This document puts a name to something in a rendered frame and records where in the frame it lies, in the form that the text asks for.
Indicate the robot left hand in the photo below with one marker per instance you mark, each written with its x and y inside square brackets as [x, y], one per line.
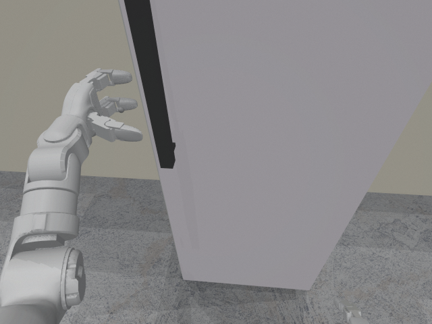
[82, 101]

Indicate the handle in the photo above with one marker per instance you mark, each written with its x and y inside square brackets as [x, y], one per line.
[145, 45]

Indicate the fridge door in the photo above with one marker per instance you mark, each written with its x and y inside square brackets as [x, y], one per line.
[282, 113]

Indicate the left robot forearm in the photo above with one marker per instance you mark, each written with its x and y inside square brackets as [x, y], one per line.
[51, 189]

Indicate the left robot upper arm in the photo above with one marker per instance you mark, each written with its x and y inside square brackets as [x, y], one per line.
[39, 286]

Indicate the robot right hand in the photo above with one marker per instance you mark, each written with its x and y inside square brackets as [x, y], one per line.
[350, 312]

